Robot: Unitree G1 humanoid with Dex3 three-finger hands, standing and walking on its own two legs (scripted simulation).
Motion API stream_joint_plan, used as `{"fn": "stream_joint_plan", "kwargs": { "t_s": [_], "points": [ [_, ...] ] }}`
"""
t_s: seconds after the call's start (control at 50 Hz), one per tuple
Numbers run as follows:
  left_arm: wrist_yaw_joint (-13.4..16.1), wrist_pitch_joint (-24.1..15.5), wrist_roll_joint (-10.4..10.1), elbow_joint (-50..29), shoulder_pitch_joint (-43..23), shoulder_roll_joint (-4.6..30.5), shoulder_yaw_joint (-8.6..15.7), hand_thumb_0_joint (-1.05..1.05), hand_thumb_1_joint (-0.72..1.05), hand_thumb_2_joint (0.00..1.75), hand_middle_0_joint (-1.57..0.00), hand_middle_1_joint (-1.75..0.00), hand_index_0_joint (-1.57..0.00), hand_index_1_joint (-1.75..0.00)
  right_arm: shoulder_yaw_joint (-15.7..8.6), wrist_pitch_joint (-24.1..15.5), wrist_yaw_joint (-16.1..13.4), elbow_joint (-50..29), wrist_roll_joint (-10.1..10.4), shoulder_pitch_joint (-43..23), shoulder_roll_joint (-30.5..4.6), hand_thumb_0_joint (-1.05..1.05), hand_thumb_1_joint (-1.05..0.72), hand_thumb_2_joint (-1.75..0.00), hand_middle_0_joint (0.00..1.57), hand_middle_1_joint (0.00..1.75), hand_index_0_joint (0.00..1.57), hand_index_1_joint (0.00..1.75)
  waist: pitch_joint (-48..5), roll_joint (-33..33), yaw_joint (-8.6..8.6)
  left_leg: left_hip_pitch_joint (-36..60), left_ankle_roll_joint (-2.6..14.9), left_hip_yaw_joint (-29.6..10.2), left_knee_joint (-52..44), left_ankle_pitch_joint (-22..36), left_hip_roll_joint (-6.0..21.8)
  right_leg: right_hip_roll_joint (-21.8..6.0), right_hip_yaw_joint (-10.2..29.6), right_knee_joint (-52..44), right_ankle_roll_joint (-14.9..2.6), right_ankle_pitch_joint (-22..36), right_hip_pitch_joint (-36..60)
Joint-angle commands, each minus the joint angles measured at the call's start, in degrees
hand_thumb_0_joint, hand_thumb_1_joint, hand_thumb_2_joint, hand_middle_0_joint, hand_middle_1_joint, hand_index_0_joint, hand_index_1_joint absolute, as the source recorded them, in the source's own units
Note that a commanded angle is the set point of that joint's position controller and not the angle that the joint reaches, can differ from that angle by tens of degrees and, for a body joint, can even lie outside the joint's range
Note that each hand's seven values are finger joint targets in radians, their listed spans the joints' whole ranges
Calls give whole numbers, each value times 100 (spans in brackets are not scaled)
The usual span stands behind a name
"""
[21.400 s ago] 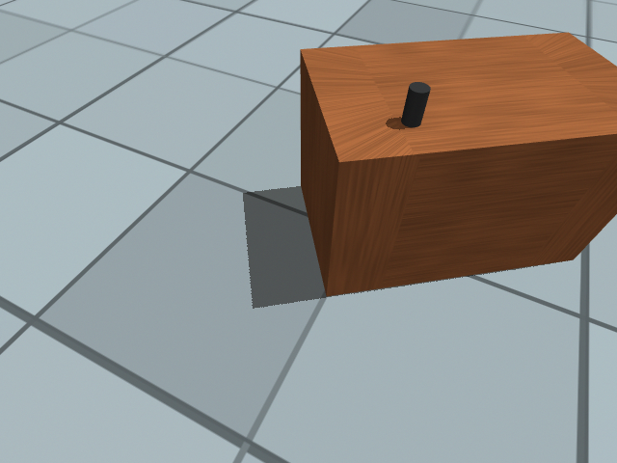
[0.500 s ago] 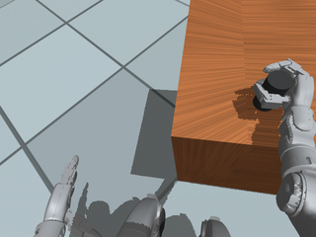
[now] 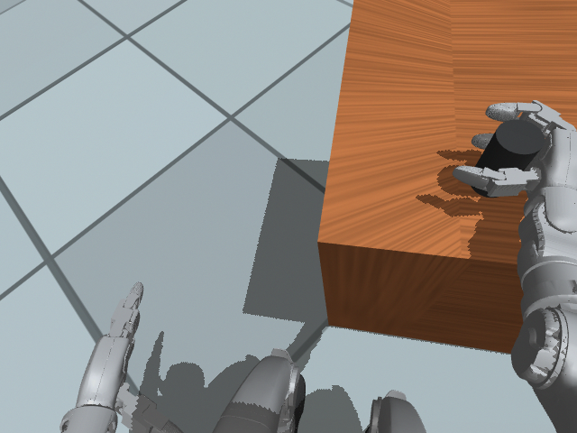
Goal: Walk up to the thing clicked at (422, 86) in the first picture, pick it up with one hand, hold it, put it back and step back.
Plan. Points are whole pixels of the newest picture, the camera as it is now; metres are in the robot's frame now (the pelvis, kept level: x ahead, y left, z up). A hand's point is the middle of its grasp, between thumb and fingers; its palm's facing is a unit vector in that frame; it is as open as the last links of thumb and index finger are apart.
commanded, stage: open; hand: right
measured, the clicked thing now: (502, 161) +0.51 -0.18 +0.02
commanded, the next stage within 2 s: withdraw in 0.14 s
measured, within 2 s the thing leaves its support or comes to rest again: neither
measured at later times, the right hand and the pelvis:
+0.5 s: hand (537, 133) +0.52 -0.20 +0.07, palm faces +0.12 +0.99 -0.01, open 16.6 cm; pelvis +0.01 +0.00 +0.01, yaw +0 degrees
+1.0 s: hand out of the picture +0.48 -0.31 +0.13, palm faces +0.30 +0.92 -0.27, open 17.4 cm; pelvis +0.04 +0.00 +0.06, yaw -1 degrees
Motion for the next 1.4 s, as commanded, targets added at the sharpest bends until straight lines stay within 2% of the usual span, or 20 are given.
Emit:
{"fn": "stream_joint_plan", "kwargs": {
  "t_s": [0.0,0.12,0.24,0.32,0.42,0.48,0.52,0.58,0.64,0.68,0.7,0.72,0.76,0.86,0.96,1.06,1.12,1.22,1.26,1.38],
  "points": [
    [105,-307,-56,-1071,164,851,568,0,-58,8,-5,-4,-4,-5,-83,-399,2,-1342,89,-2399,-1180,0,45,-24,63,44,64,44,-3024,-989,-78,2367,109,-163,-507,1117,-191,148,102,-953,-13,1723,1204],
    [113,-293,-56,-1012,165,845,570,0,-58,7,-5,-4,-4,-6,53,-370,-3,-1315,111,-2294,-1015,0,47,-19,44,31,44,31,-2797,-878,-52,2499,89,-217,-618,1003,-170,180,43,-971,-49,1429,975],
    [92,-276,-43,-856,250,781,494,0,-54,5,-5,-4,-5,-5,37,-366,17,-1279,116,-2120,-938,0,48,-18,22,22,23,22,-2870,-1061,-130,2453,123,-174,-470,1468,-190,185,60,-913,9,2150,1212],
    [129,-237,-94,-1092,187,913,624,0,-55,5,-5,-4,-4,-5,-281,-391,21,-1680,106,-2377,-1545,0,49,-14,16,16,16,16,-3327,-1011,-103,3032,99,-274,-554,1805,-149,214,5,-899,-32,2149,1186],
    [175,-128,-167,-774,201,1039,682,0,-55,5,-5,-4,-4,-5,-487,-227,88,-2192,120,-2573,-2197,0,54,-5,8,7,8,7,-3371,-1378,-343,2952,128,-214,-717,1672,-176,176,46,-1168,28,2530,1844],
    [168,-58,-223,-290,272,779,428,0,-55,6,-5,-4,-4,-5,-329,76,250,-1760,204,-2204,-1964,0,58,-4,7,5,6,5,-2847,-1315,-431,3063,147,-179,-940,1622,-172,201,29,-1389,37,2499,1807],
    [244,-99,-252,-501,-168,966,546,0,-56,6,-5,-3,-4,-5,-442,179,336,-2332,255,-2749,-2319,0,60,-4,6,6,6,6,-3390,-1390,-462,3262,140,-199,-1060,1663,-159,163,55,-1505,38,2549,2208],
    [290,-111,-321,-53,-257,938,430,0,-56,6,-5,-4,-4,-5,-71,527,591,-1571,377,-2221,-1737,0,57,-4,6,5,6,5,-2655,-1099,-470,3071,156,-34,-1279,1451,-211,125,156,-1795,80,2674,2392],
    [355,-155,-375,89,-342,1049,484,0,-57,6,-5,-4,-4,-5,-106,701,796,-1452,474,-2184,-1828,0,53,-5,6,5,6,5,-2782,-944,-444,3198,157,5,-1369,1792,-228,72,206,-1915,112,3335,2783],
    [320,-137,-403,515,-131,869,305,0,-56,5,-5,-4,-5,-5,157,866,964,-921,570,-1759,-1365,0,50,-5,7,5,6,5,-1941,-755,-417,2975,143,28,-1529,1603,-232,70,209,-2058,95,3245,2647],
    [320,-165,-416,368,-312,839,258,0,-59,9,-6,-5,-4,-7,113,864,993,-1147,558,-2055,-1497,0,47,-6,6,6,7,6,-2044,-701,-449,3005,122,-11,-1570,1612,-214,77,191,-2081,67,3196,2699],
    [351,-100,-478,18,-568,900,303,0,-58,8,-6,-5,-5,-6,-12,1194,652,-820,-98,-1651,-2752,0,48,-5,6,6,7,6,-2268,-750,-904,3485,147,-19,-1826,1501,-153,127,72,-2319,90,3075,2835],
    [325,40,-466,590,175,945,443,0,-56,6,-6,-4,-5,-6,393,1377,447,-1176,12,-2286,-2083,0,50,-5,6,6,7,6,-1766,-681,-576,3475,125,-12,-1995,1353,-179,164,10,-2515,27,2543,2762],
    [212,98,-524,918,-72,781,185,0,-55,6,-5,-4,-4,-5,-34,1681,-31,-1612,-304,-2236,-3210,0,57,-3,6,6,6,6,-2121,-741,-931,4183,104,-107,-2194,1778,-82,235,-138,-2666,-15,2554,2876],
    [248,87,-556,1089,-756,976,281,0,-57,9,-5,-4,-4,-5,25,1782,-430,-1438,-351,-1886,-2955,0,56,-5,6,5,6,5,-2352,-825,-1033,4491,137,-29,-2314,1966,-98,173,-99,-2866,62,2950,3202],
    [325,19,-586,809,-792,1099,405,0,-58,9,-5,-4,-4,-6,198,1882,-667,-1697,-249,-480,-2336,0,56,-5,6,5,5,5,-2584,-687,-1151,4859,170,78,-2360,2488,-108,119,-92,-2947,107,3874,3838],
    [324,60,-636,1013,-175,924,398,0,-57,8,-5,-4,-4,-5,466,2043,-689,-2136,-72,1010,-1695,0,56,-5,6,5,5,5,-1800,-586,-1218,4709,193,136,-2490,2641,-138,103,-99,-3092,124,4257,3949],
    [245,216,-704,1475,76,647,460,0,-55,7,-5,-4,-5,-5,864,2257,-673,-4990,215,2588,-1089,0,53,-5,6,5,5,5,-1131,-932,-1405,4925,244,97,-2693,2775,-100,137,-185,-3396,102,4235,4016],
    [250,311,-708,1772,-117,639,480,0,-57,8,-5,-4,-4,-6,523,2341,-772,-5848,258,3351,-1310,0,53,-5,6,5,5,5,-850,-913,-1552,5067,236,89,-2816,2634,-81,152,-187,-3558,76,3884,3913],
    [451,373,-614,1607,-902,791,638,0,-55,7,-5,-5,-5,-5,372,2339,-1056,-7821,294,4874,-1011,0,54,-5,6,5,5,5,-788,-740,-1624,5479,152,124,-2941,2482,-65,97,-91,-3727,79,3743,4197]
  ]
}}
